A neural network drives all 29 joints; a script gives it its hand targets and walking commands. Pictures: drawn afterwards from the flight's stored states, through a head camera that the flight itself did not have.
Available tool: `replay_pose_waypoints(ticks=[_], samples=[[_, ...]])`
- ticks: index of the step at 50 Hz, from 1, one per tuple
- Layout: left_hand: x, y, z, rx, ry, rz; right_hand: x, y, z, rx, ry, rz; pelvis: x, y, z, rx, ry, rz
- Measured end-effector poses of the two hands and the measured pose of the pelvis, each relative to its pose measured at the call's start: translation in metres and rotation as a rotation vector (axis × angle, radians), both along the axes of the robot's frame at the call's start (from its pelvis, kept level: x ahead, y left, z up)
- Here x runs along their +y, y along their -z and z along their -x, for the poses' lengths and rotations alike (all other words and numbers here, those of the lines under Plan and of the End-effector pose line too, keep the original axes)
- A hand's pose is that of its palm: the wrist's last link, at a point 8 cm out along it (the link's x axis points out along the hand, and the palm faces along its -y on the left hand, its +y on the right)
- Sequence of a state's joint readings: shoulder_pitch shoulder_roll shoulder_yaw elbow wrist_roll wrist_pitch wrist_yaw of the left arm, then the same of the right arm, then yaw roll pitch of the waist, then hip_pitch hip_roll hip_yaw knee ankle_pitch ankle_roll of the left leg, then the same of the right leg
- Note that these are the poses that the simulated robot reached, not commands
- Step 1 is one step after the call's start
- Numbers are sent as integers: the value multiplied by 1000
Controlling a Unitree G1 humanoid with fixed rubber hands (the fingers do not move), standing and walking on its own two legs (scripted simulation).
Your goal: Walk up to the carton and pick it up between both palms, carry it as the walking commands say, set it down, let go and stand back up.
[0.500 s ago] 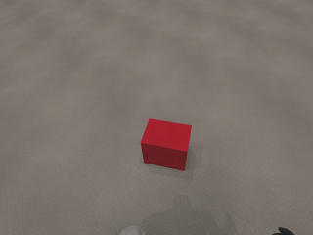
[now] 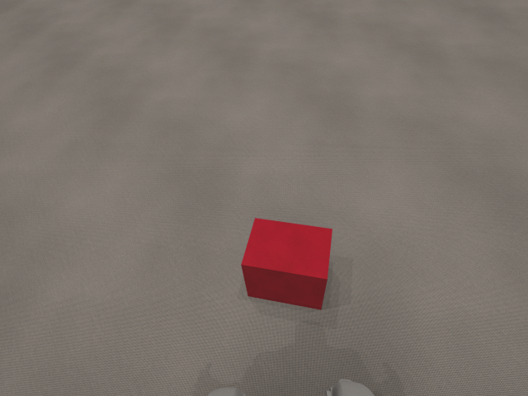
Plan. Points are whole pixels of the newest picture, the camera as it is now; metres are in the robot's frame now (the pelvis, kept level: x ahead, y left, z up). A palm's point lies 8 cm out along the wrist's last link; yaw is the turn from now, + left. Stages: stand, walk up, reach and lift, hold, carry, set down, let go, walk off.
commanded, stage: walk up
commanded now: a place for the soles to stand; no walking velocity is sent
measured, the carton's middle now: (288, 264) +0.67 -0.04 -0.60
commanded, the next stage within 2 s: none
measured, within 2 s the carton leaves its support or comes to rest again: neither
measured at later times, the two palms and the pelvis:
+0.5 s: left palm (71, 383) +0.18 +0.35 -0.10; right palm out of the picture +0.13 -0.28 -0.11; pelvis +0.09 +0.03 +0.00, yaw -1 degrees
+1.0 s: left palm (58, 354) +0.23 +0.40 -0.11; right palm (416, 342) +0.23 -0.23 -0.11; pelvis +0.16 +0.08 -0.01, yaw -1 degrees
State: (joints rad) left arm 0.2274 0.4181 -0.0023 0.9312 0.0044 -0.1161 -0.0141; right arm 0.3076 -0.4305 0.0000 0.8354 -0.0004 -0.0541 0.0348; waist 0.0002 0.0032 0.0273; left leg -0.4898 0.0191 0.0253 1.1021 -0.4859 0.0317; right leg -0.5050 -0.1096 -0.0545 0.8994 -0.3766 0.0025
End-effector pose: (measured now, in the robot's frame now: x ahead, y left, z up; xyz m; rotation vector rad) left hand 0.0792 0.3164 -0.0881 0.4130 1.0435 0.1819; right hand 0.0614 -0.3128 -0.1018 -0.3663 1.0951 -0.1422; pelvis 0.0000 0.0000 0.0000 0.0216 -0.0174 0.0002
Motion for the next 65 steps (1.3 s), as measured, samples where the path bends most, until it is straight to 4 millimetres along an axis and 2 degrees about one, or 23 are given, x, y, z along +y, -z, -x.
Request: replay_pose_waypoints(ticks=[6,10,17,21,23,28,34,37,45,54,61,65], samples=[[19,13,11,90,-31,24,11,-13,-44,-52,-19,39,19,1,-24,-17,1,26],[39,30,2,143,-45,31,21,-12,-51,-40,-18,75,38,10,-40,-16,6,34],[45,21,-59,78,-10,26,36,-7,-45,40,17,50,44,5,-66,5,13,24],[39,15,-94,23,22,12,34,1,-51,61,28,27,38,7,-79,21,21,8],[35,12,-104,-6,27,5,33,6,-59,68,29,16,34,8,-85,13,16,9],[37,8,-98,31,-2,1,38,0,-96,18,25,10,39,2,-104,-15,17,16],[65,22,-93,108,-32,14,51,-9,-133,-21,2,58,63,7,-125,-20,13,47],[77,33,-103,145,-39,10,59,-6,-135,-9,5,71,73,12,-132,-26,17,42],[77,22,-146,84,-7,-1,75,5,-147,16,25,28,75,10,-149,2,20,23],[87,25,-160,111,-24,13,95,3,-174,8,16,18,89,7,-164,23,13,36],[79,21,-186,58,-4,14,91,5,-179,9,18,17,85,6,-170,31,15,34],[78,21,-186,45,0,21,92,3,-186,-7,15,21,86,6,-169,31,16,35]])
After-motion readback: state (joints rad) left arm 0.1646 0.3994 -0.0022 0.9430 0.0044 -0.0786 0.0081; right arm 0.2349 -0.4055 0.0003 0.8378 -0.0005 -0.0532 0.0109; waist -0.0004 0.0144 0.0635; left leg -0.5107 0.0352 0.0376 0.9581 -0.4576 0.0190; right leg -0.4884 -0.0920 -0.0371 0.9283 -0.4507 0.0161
